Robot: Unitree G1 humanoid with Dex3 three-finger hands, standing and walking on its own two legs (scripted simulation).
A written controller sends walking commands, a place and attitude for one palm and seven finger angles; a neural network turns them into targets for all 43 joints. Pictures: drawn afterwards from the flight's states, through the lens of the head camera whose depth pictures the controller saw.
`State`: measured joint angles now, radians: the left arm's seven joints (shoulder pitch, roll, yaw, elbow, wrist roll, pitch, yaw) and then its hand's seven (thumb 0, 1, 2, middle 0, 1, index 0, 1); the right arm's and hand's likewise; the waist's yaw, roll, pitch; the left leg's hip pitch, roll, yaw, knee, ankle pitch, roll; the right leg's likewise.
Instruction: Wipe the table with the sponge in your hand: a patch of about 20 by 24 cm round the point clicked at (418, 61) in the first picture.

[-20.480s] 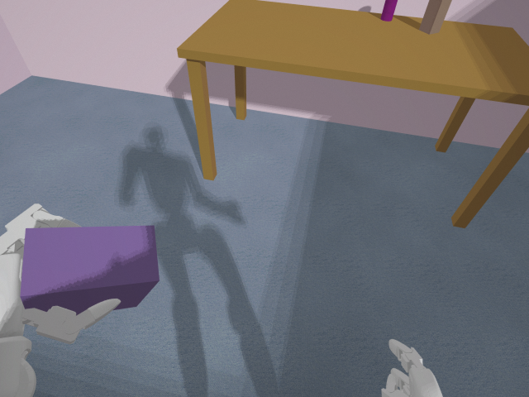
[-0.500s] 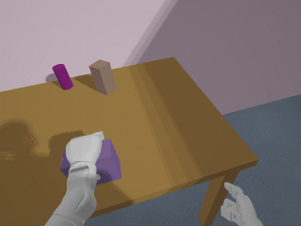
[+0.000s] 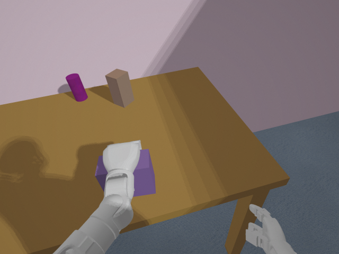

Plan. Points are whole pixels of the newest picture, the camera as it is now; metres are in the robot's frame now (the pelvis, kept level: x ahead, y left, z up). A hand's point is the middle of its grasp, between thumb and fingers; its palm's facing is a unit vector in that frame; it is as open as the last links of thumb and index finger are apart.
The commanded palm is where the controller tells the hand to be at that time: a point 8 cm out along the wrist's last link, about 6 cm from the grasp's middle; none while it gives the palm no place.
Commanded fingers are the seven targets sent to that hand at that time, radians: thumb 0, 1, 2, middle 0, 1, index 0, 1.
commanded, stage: slide across to the third lane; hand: left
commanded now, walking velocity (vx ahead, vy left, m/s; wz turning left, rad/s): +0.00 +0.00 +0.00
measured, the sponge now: (129, 179) +0.31 +0.17 +0.00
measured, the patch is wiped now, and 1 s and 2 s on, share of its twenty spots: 0.85 0.85 0.95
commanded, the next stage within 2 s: wipe forward along the third lane in 0.80 s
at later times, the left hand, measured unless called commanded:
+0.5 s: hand (130, 169) +0.31 +0.16 +0.04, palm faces +0.01 -0.06 -1.00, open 10.2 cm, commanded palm +0.26 +0.14 +0.09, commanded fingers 0.00 0.10 1.30 -1.20 -1.60 -1.20 -1.60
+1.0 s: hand (131, 169) +0.31 +0.16 +0.04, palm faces +0.01 -0.07 -1.00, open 10.2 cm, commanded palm +0.28 +0.14 +0.08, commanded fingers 0.00 0.10 1.30 -1.20 -1.60 -1.20 -1.60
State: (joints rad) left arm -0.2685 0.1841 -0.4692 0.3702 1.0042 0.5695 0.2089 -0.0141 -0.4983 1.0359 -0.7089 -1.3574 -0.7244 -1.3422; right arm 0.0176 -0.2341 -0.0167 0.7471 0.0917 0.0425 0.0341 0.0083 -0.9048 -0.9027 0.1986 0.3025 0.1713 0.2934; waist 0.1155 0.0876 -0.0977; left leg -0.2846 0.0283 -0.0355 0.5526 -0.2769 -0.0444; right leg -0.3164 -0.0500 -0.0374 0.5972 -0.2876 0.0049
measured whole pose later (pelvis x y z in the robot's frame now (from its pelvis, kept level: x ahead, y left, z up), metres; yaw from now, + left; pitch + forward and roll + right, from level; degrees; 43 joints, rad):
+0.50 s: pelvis +0.01 -0.01 +0.00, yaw -1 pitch +0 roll +1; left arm -0.20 0.18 -0.44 0.31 1.00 0.58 0.22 0.00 -0.49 1.04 -0.70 -1.36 -0.72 -1.34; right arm 0.02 -0.25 -0.02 0.74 0.09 0.09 0.05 0.01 -0.91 -0.90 0.20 0.30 0.19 0.30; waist 0.10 0.09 -0.10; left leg -0.26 0.05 -0.02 0.53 -0.28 -0.05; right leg -0.29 -0.03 -0.03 0.58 -0.28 0.00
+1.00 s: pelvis +0.00 +0.00 +0.00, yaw -1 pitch +0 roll +1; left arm -0.22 0.16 -0.47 0.32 1.02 0.61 0.20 -0.01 -0.50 1.04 -0.71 -1.36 -0.72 -1.34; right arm 0.00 -0.23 -0.01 0.73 0.08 0.11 0.06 0.01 -0.91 -0.90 0.20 0.30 0.19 0.30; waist 0.11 0.07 -0.11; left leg -0.27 0.04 -0.02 0.54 -0.28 -0.04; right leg -0.31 -0.04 -0.02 0.58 -0.28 0.01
